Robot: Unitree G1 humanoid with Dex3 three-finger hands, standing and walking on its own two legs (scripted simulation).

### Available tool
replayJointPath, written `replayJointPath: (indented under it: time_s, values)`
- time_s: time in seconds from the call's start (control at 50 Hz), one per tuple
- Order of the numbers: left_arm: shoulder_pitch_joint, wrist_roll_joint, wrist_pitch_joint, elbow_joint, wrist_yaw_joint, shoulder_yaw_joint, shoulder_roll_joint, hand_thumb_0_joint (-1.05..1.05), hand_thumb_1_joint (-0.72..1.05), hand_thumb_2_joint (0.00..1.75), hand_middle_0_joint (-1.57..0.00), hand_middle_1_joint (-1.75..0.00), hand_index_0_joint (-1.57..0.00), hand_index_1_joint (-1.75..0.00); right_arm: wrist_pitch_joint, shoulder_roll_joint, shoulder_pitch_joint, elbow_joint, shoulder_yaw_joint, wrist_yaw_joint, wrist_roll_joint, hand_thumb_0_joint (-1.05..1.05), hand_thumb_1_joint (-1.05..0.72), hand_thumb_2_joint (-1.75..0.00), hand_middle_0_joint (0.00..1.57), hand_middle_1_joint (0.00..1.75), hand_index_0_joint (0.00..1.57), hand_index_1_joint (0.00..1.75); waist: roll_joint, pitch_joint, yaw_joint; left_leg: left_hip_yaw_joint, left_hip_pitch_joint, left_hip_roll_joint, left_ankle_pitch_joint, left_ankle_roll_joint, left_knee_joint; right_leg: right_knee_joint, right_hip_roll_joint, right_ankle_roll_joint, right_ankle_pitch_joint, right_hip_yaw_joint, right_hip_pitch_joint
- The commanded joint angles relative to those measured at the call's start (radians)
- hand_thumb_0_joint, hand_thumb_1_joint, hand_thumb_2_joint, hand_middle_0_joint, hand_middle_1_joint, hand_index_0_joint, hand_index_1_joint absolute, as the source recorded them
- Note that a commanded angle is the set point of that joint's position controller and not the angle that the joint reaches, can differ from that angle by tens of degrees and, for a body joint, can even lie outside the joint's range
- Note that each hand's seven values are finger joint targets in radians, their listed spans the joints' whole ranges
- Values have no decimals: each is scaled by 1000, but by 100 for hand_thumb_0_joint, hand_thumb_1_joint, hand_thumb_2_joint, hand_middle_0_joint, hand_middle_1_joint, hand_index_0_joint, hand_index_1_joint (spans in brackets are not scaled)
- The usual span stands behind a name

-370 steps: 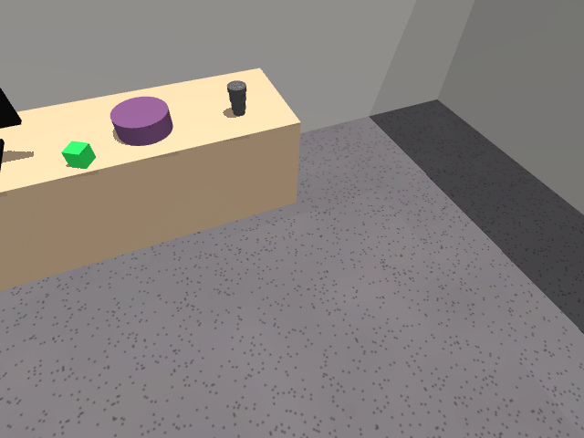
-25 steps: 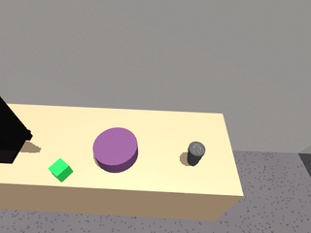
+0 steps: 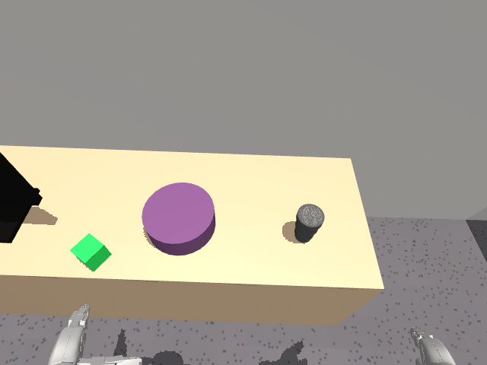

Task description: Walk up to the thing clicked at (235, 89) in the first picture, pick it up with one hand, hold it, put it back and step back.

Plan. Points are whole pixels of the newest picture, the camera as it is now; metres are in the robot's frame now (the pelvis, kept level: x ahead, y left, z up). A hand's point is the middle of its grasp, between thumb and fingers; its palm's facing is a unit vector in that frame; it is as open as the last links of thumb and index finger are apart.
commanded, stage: go down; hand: right
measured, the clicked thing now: (306, 225) +0.49 -0.16 -0.25
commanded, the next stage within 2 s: none
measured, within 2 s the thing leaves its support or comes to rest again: neither
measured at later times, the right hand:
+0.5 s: hand (403, 355) +0.17 -0.27 -0.11, palm faces +0.06 +0.95 -0.31, open 17.6 cm
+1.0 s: hand (410, 350) +0.18 -0.28 -0.10, palm faces +0.07 +0.95 -0.29, open 17.5 cm
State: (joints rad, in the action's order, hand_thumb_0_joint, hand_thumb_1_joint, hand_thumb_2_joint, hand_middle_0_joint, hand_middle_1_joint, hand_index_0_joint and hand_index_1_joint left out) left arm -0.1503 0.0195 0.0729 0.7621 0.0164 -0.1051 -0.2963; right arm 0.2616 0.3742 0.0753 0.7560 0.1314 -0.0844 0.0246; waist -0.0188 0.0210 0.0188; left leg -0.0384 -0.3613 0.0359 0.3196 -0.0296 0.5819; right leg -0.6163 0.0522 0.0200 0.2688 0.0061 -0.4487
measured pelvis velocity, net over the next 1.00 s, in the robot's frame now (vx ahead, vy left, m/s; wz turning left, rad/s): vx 0.02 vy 0.00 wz -0.01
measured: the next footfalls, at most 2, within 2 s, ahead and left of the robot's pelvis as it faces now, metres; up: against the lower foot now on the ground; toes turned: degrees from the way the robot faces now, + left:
none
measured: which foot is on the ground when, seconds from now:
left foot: down 0.00-1.00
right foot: down 0.00-1.00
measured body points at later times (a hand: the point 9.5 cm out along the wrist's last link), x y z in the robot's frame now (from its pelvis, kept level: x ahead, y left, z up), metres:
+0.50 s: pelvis +0.02 +0.01 -0.02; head +0.06 +0.01 +0.43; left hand +0.17 +0.28 -0.09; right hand +0.17 -0.32 -0.09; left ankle -0.02 +0.14 -0.73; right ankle +0.02 -0.13 -0.73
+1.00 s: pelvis +0.02 +0.00 -0.03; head +0.06 +0.00 +0.42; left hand +0.18 +0.26 -0.08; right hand +0.17 -0.33 -0.08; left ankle -0.02 +0.14 -0.73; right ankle +0.02 -0.13 -0.73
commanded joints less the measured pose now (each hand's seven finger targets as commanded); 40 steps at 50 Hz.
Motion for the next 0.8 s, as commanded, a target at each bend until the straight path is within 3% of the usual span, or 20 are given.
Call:
replayJointPath:
  time_s: [0.0, 0.04, 0.08, 0.12, 0.14, 0.32, 0.38, 0.4, 0.44, 0.52, 0.58, 0.7, 0.78]
  values:
    - [94, -5, 76, -244, 31, -63, -179, 0, -52, 4, -7, -5, -6, -6, -32, 196, -57, -199, 68, 1, 2, 0, 47, -3, 4, 5, 4, 5, 4, 195, 0, -19, -25, -39, -102, 32, -47, 48, -35, -30, -75, 7, 121]
    - [37, -7, 84, -241, 40, -53, -164, 0, -53, 4, -7, -5, -6, -6, -40, 220, -33, -224, 94, -1, -1, 0, 49, -3, 4, 5, 4, 5, -1, 199, -6, -15, -31, -35, -127, 29, -30, 26, -38, -29, -104, 8, 120]
    - [17, -11, 89, -270, 54, -69, -182, 0, -54, 5, -7, -5, -6, -7, -44, 249, -34, -268, 118, -4, -2, 0, 53, -4, 3, 6, 3, 6, 8, 236, 5, -10, -28, -31, -172, 23, -17, -2, -42, -32, -143, 12, 127]
    - [-21, -14, 94, -274, 60, -62, -168, 0, -55, 5, -6, -5, -5, -6, -36, 224, 22, -247, 115, -9, -2, 0, 54, -3, 4, 5, 4, 5, 0, 225, 4, -14, -37, -33, -186, 23, 4, -16, -39, -31, -155, 9, 120]
    - [-33, -15, 93, -283, 64, -59, -167, 0, -56, 5, -7, -5, -5, -7, -38, 247, 15, -270, 134, -10, -1, 0, 53, -3, 4, 5, 4, 5, -13, 235, 0, -17, -37, -33, -200, 23, 12, -21, -40, -29, -171, 9, 117]
    - [-75, -11, 89, -342, 84, -38, -147, 0, -57, 5, -6, -5, -5, -6, -5, 263, 67, -360, 154, -52, -8, 0, 60, -2, 4, 5, 4, 5, -33, 190, -3, -18, -88, -33, -189, 22, 46, -62, -39, -25, -161, 12, 68]
    - [-86, -9, 88, -365, 86, -30, -132, 0, -57, 5, -6, -5, -5, -6, 9, 243, 89, -385, 149, -61, -13, 0, 61, -2, 3, 5, 3, 5, -35, 202, -2, -24, -94, -38, -188, 25, 66, -71, -33, -24, -170, 2, 65]
    - [-80, -9, 86, -379, 89, -31, -140, 0, -57, 5, -6, -5, -5, -6, 8, 273, 87, -399, 176, -61, -16, 0, 61, -2, 3, 5, 4, 5, -44, 196, -10, -22, -91, -34, -175, 25, 62, -74, -37, -23, -154, 5, 50]
    - [-102, -10, 83, -393, 92, -29, -132, 0, -57, 5, -6, -5, -5, -6, 13, 256, 108, -421, 162, -68, -13, 0, 61, -2, 3, 5, 3, 5, -30, 215, -3, -20, -98, -34, -193, 23, 75, -89, -37, -25, -172, 6, 54]
    - [-115, -6, 83, -436, 98, -32, -135, 0, -56, 5, -6, -5, -5, -6, 25, 264, 135, -466, 181, -73, -25, 0, 61, -2, 3, 5, 3, 5, -29, 207, -7, -16, -109, -31, -178, 21, 81, -104, -39, -27, -150, 9, 37]
    - [-137, -4, 80, -464, 104, -31, -131, 0, -57, 5, -6, -5, -5, -7, 30, 266, 145, -491, 190, -76, -28, 0, 61, -2, 3, 5, 3, 5, -5, 234, -1, -17, -101, -29, -232, 14, 99, -130, -39, -29, -198, 5, 41]
    - [-170, -6, 76, -489, 112, -17, -113, 0, -56, 6, -6, -5, -5, -6, 44, 270, 186, -552, 203, -77, -31, 0, 58, -3, 3, 5, 4, 5, -41, 231, -17, -22, -118, -31, -203, 21, 117, -137, -38, -23, -188, 1, 21]
    - [-194, -4, 72, -507, 113, -25, -118, 0, -56, 6, -6, -5, -5, -6, 64, 259, 198, -583, 198, -81, -33, 0, 57, -3, 4, 5, 4, 5, -50, 253, -4, -28, -131, -36, -238, 21, 144, -153, -30, -19, -260, -9, 44]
